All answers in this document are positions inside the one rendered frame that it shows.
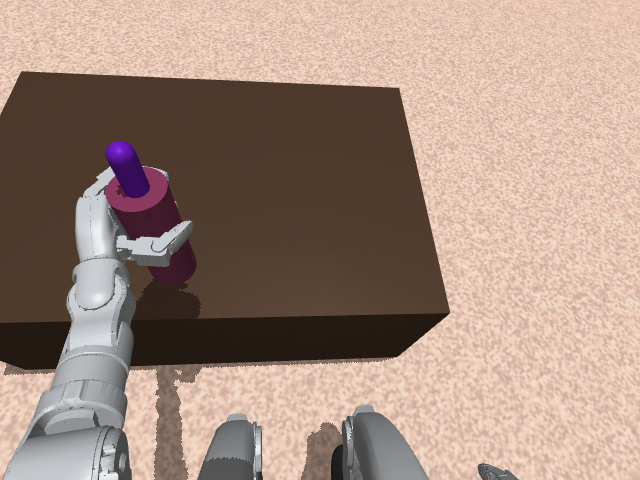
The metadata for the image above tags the right robot hand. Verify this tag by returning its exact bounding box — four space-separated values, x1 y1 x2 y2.
478 463 519 480

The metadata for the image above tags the left robot arm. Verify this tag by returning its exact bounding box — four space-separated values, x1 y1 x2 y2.
2 258 136 480

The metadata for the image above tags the bottle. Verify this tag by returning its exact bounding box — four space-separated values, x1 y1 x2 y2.
105 141 197 286

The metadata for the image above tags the left robot hand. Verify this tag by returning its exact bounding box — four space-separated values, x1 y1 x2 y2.
75 166 194 267

